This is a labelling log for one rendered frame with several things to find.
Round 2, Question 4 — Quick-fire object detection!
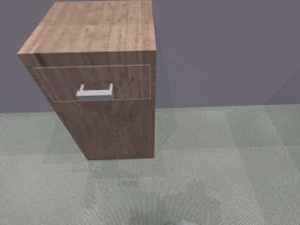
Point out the handle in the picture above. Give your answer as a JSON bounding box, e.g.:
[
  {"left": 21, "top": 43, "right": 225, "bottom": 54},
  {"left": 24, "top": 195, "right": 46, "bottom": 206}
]
[{"left": 76, "top": 83, "right": 113, "bottom": 101}]

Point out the cabinet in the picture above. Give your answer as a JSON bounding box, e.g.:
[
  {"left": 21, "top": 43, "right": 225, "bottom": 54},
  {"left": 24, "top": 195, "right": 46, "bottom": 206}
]
[{"left": 17, "top": 0, "right": 157, "bottom": 161}]

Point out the drawer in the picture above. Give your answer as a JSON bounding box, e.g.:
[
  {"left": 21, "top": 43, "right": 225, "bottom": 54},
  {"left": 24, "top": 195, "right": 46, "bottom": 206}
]
[{"left": 34, "top": 64, "right": 150, "bottom": 101}]

